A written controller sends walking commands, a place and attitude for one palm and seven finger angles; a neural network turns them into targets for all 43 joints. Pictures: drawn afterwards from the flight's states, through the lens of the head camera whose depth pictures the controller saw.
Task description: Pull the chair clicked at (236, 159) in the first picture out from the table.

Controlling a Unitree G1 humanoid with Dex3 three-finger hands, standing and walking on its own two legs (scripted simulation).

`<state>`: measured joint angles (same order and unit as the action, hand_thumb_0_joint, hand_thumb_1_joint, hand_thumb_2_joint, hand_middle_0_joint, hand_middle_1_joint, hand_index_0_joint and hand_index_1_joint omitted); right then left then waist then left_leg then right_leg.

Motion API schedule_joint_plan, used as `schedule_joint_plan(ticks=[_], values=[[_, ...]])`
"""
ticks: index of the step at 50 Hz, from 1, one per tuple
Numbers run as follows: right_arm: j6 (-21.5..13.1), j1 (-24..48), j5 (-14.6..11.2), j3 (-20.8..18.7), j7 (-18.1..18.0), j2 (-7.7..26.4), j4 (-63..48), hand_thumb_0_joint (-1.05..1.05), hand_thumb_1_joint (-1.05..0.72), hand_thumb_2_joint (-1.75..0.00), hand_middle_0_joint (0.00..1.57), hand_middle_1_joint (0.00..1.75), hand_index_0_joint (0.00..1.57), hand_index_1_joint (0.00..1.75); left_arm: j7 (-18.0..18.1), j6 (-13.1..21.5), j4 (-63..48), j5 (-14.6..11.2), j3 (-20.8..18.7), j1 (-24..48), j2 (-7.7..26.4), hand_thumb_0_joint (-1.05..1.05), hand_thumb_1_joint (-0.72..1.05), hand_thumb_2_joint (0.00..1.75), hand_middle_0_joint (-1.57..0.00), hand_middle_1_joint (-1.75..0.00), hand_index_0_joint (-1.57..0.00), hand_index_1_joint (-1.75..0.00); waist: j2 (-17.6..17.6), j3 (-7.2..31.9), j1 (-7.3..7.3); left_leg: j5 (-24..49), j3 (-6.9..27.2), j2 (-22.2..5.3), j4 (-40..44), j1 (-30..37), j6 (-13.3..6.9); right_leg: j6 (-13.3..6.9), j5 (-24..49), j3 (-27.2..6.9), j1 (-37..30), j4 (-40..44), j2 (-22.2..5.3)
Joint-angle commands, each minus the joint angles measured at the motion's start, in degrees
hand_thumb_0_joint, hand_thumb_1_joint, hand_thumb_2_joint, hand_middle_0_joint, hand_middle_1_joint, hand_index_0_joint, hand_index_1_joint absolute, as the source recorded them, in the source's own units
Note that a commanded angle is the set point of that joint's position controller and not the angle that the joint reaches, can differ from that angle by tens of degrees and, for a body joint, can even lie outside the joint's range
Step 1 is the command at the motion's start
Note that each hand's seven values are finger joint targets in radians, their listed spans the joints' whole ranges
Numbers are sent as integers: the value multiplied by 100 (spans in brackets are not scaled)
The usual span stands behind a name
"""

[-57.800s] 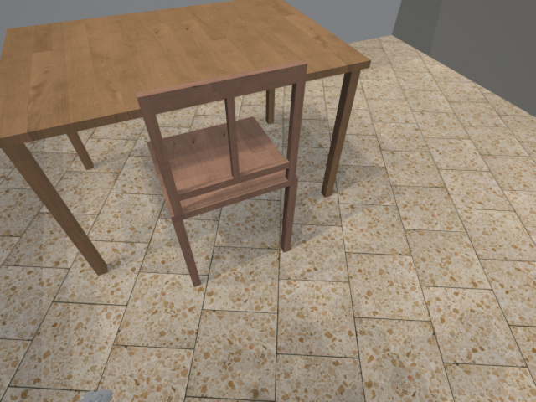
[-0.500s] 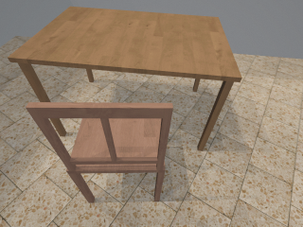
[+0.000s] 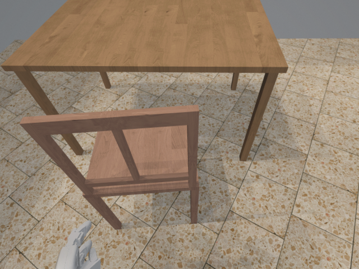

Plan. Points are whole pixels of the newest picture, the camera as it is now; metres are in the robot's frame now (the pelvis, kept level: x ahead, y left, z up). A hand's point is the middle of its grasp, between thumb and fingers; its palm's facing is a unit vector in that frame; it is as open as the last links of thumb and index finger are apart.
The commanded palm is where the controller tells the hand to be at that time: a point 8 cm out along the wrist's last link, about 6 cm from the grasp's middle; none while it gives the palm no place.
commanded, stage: raise the hand toward the chair's back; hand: left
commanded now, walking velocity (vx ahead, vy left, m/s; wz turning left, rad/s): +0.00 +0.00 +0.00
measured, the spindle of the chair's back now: (127, 156) +0.44 +0.16 -0.08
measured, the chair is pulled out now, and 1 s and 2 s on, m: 0.23 0.23 0.23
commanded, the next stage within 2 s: aim the fingers beside a spindle in 1.90 s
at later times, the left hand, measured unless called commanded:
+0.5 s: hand (114, 237) +0.20 +0.15 -0.04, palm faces +0.04 -1.00 -0.06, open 11.7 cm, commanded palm +0.17 +0.22 -0.04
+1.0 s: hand (106, 226) +0.23 +0.18 -0.04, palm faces +0.01 -1.00 -0.05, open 15.8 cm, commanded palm +0.20 +0.24 -0.03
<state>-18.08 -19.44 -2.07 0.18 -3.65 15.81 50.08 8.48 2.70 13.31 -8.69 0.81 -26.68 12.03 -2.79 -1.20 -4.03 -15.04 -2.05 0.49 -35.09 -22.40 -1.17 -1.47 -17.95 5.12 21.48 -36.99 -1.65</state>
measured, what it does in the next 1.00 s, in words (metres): lowers itself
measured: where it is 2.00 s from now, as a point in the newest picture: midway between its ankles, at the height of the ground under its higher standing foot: outside the picture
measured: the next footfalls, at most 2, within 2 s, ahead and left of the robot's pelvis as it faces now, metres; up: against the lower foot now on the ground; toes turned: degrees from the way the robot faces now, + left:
none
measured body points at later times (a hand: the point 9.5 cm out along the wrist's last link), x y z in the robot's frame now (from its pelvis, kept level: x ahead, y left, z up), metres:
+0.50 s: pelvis +0.00 -0.03 -0.10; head +0.10 -0.04 +0.34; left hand +0.20 +0.20 -0.03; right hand +0.25 -0.22 -0.19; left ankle +0.04 +0.11 -0.72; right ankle +0.02 -0.10 -0.72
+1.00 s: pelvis +0.00 +0.00 -0.08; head +0.09 +0.01 +0.36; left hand +0.22 +0.23 -0.04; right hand +0.18 -0.26 -0.16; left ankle +0.04 +0.11 -0.72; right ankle +0.02 -0.10 -0.72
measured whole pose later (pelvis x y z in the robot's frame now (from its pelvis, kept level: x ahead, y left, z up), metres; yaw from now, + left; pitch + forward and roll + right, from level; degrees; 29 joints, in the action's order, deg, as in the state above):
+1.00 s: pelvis +0.00 +0.00 -0.08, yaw -1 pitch +17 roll -2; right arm -13.2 -10.2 -0.9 -2.1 -2.7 14.0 33.5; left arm -9.4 23.4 -3.3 -13.0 -7.0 -23.5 12.7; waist -0.6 6.7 -0.9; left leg -30.1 -0.1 -2.0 -69.2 -55.8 -0.7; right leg -2.4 -31.1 6.1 52.9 -67.3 -0.3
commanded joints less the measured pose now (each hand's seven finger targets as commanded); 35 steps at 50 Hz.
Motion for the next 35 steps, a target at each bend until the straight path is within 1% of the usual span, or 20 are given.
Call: schedule_joint_plan(ticks=[1, 2, 4, 5, 6, 7, 8, 10, 11, 13, 15, 18, 20, 23, 25, 26, 28, 30, 32, 35], values=[[-684, 762, 176, -418, 139, 613, -1299, 0, -90, -90, 20, 30, 20, 30, -354, 1445, -866, 30, 120, 577, -420, 0, 64, 79, -17, -26, -17, -26, 1561, 688, 144, -929, 501, 78, -819, -1271, -5, 132, -1572, -144, 1771, -268, 82], [-658, 888, 214, -484, 268, 560, -1491, 0, -90, -90, 20, 30, 20, 30, -548, 1787, -887, -56, -178, 1, -302, 0, 62, 78, -17, -26, -17, -26, 1344, 1069, 477, -917, 428, 77, -998, -1523, 64, 81, -1643, -240, 1710, -527, 69], [-497, 1153, 223, -544, 479, 465, -1801, 0, -90, -90, 20, 30, 20, 30, -1007, 2502, -932, -330, -711, -893, -134, 0, 57, 76, -17, -25, -17, -25, 1046, 1496, 869, -636, 259, 103, -1450, -2099, 123, -8, -1350, -454, 1566, -984, 49], [-372, 1180, 210, -582, 571, 409, -1829, 0, -90, -90, 20, 30, 20, 30, -1215, 2850, -919, -409, -1204, -1196, 190, 0, 55, 75, -16, -25, -16, -25, 519, 1769, 1085, -378, 198, 143, -1671, -2312, 183, -64, -850, -614, 1311, -1260, 18], [-249, 1274, 201, -587, 644, 352, -1968, 0, -90, -90, 20, 30, 20, 30, -1451, 3235, -1148, -472, -1244, -1170, 139, 0, 53, 74, -16, -24, -16, -24, 195, 1815, 1094, -194, 155, 153, -1886, -2534, 201, -90, -325, -616, 1345, -1600, 8], [-122, 1414, 224, -638, 691, 313, -2064, 0, -90, -90, 20, 30, 20, 30, -1530, 3506, -1224, -397, -1451, -1098, 331, 0, 50, 73, -16, -24, -16, -24, 69, 1865, 1098, -107, 110, 147, -2125, -2763, 198, -67, 85, -715, 1383, -1856, -10], [39, 1487, 210, -673, 714, 295, -2170, 0, -90, -90, 20, 30, 20, 30, -1518, 3514, -1156, -249, -1496, -1303, 361, 0, 48, 72, -16, -23, -16, -23, -38, 1886, 1133, -53, 52, 138, -2170, -2800, 149, -89, 258, -712, 1383, -1996, 25], [338, 1671, 145, -698, 684, 320, -2446, 0, -90, -90, 20, 30, 20, 30, -1445, 3207, -1532, -29, -1288, -1086, 406, 0, 43, 70, -15, -23, -15, -23, -47, 1583, 982, -283, 10, 145, -2271, -2899, 77, -72, -54, -906, 1657, -1959, 40], [423, 1685, 113, -663, 651, 337, -2620, 0, -90, -90, 20, 30, 20, 30, -1458, 3072, -1962, -19, -1025, -698, 292, 0, 41, 69, -15, -22, -15, -22, -96, 1521, 801, -424, 16, 142, -2356, -2874, 25, -25, -255, -997, 1826, -1882, 16], [487, 1499, 90, -640, 545, 300, -2701, 0, -90, -90, 20, 30, 20, 30, -1469, 2954, -2604, -157, -1089, -325, 367, 0, 36, 67, -15, -22, -15, -22, -105, 1710, 577, -487, 135, 85, -2582, -2780, -49, 102, -353, -1136, 1908, -1764, 3], [396, 1325, 97, -567, 404, 339, -2706, 0, -90, -90, 20, 30, 20, 30, -1605, 3154, -3556, -421, -958, 550, 389, 0, 32, 65, -14, -21, -14, -21, 219, 2034, 186, -380, 314, 9, -2914, -2748, -112, 239, -43, -1206, 2038, -1787, 42], [103, 1090, 119, -509, 250, 404, -2400, 0, -90, -90, 20, 30, 20, 30, -2047, 3556, -3698, -731, -695, 898, 222, 0, 25, 62, -13, -20, -13, -20, 299, 2292, -32, -48, 474, -60, -3301, -2702, -109, 240, 620, -1105, 2188, -1949, 70], [-33, 973, 132, -470, 182, 455, -2233, 0, -90, -90, 20, 30, 20, 30, -2405, 3586, -3337, -821, -593, 1027, 201, 0, 20, 60, -13, -19, -13, -19, 387, 2281, -164, 35, 510, -77, -3538, -2786, -119, 253, 735, -1083, 2391, -2076, 97], [-5, 1047, 48, -493, 82, 471, -2178, 0, -90, -90, 20, 30, 20, 30, -2758, 3095, -2428, -807, -855, 491, 295, 0, 13, 57, -12, -18, -12, -18, 841, 2267, -21, -215, 491, -100, -3494, -3197, -92, 302, 413, -1120, 2211, -1998, 23], [160, 1227, -26, -519, 44, 452, -2250, 0, -90, -90, 20, 30, 20, 30, -2803, 2472, -1957, -778, -1364, -87, 596, 0, 8, 55, -12, -17, -12, -17, 711, 2510, 332, -117, 431, -52, -3346, -3199, -69, 359, 460, -1253, 1746, -1909, -52], [237, 1194, -37, -513, 54, 429, -2370, 0, -90, -90, 20, 30, 20, 30, -2779, 2232, -2221, -795, -1499, -228, 633, 0, 6, 54, -12, -17, -12, -17, 674, 2935, 462, 76, 427, -22, -3212, -3040, -66, 382, 764, -1232, 1359, -1941, -118], [386, 1299, -63, -530, 49, 315, -2533, 0, -90, -90, 20, 30, 20, 30, -2575, 1816, -2524, -820, -1775, -404, 712, 0, 1, 52, -11, -16, -11, -16, 615, 3113, 656, 272, 389, 28, -2966, -2795, -40, 449, 1160, -1209, 973, -1898, -173], [439, 1377, -34, -542, 48, 232, -2557, 0, -90, -90, 20, 30, 20, 30, -2209, 1736, -2903, -864, -2131, -387, 875, 0, -3, 50, -11, -15, -11, -15, 556, 3244, 797, 522, 424, 27, -2831, -2596, -28, 407, 1555, -1014, 836, -1992, -102], [401, 1260, -4, -541, 72, 154, -2516, 0, -90, -90, 20, 30, 20, 30, -1907, 1980, -3250, -852, -1994, -277, 690, 0, -8, 48, -10, -15, -10, -15, 516, 2979, 734, 594, 395, 17, -2712, -2475, -10, 308, 1616, -811, 1105, -2016, -29], [292, 1294, 70, -509, 126, 236, -2371, 0, -90, -90, 20, 30, 20, 30, -1691, 2501, -3133, -747, -1526, 64, 418, 0, -15, 45, -10, -14, -10, -14, 452, 2165, 470, 358, 441, -22, -2659, -2529, -16, 207, 893, -595, 1877, -2019, 94]])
